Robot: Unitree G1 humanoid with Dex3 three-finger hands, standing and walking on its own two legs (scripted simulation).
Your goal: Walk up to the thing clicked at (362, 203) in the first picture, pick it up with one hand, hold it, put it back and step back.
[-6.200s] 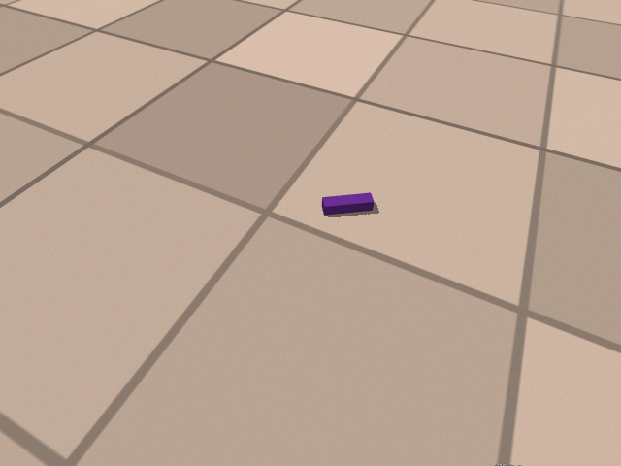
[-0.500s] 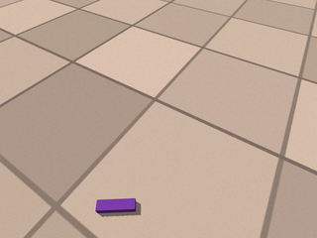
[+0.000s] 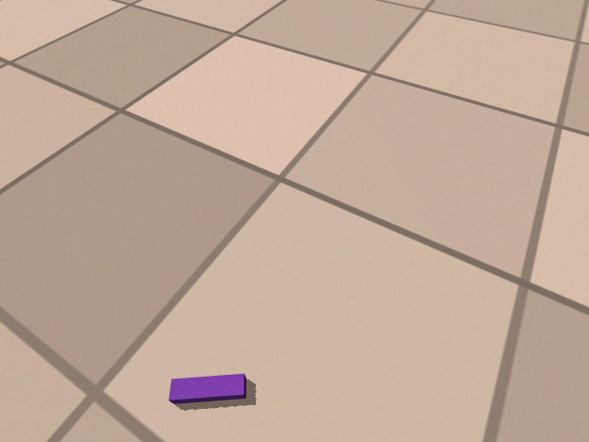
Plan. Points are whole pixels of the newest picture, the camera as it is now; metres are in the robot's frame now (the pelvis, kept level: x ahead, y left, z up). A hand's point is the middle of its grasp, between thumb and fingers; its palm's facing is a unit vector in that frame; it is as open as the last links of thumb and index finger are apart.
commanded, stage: walk up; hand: left
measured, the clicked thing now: (209, 388) +0.35 +0.28 -0.74
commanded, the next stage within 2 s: none
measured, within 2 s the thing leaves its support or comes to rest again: neither
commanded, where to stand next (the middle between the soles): -0.02 +0.03 m, yaw +3 degrees
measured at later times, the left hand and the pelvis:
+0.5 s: hand out of the picture +0.12 +0.29 -0.17, palm faces +0.01 -0.94 -0.34, open 7.4 cm; pelvis -0.01 +0.04 -0.01, yaw +1 degrees
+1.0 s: hand out of the picture -0.03 +0.30 -0.15, palm faces +0.03 -0.94 -0.35, open 7.4 cm; pelvis -0.06 +0.03 -0.01, yaw +2 degrees
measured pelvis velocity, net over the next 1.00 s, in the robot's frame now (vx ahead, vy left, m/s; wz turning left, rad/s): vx -0.06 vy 0.03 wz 0.04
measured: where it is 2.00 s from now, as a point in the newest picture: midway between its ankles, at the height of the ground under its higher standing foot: outside the picture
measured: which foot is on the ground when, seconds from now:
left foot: up 0.00-0.28, down 0.30-0.70, up 0.72-0.94, down 0.96-1.00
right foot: down 0.00-0.32, up 0.34-0.62, down 0.64-1.00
